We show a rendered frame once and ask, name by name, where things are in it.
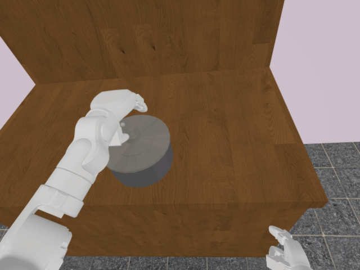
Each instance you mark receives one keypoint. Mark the pot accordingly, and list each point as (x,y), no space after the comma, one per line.
(147,176)

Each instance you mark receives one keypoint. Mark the knob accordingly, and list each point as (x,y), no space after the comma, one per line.
(134,134)

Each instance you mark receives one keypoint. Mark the lid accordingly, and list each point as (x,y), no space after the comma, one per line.
(151,147)

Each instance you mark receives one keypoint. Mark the table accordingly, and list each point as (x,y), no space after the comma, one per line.
(202,67)

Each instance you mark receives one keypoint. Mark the robot left hand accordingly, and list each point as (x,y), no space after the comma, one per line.
(121,102)

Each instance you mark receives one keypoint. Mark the robot right hand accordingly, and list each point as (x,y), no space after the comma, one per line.
(293,254)

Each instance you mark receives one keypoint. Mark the left robot upper arm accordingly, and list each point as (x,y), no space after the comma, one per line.
(39,244)

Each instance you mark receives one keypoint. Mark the left robot forearm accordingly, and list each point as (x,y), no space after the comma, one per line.
(86,156)

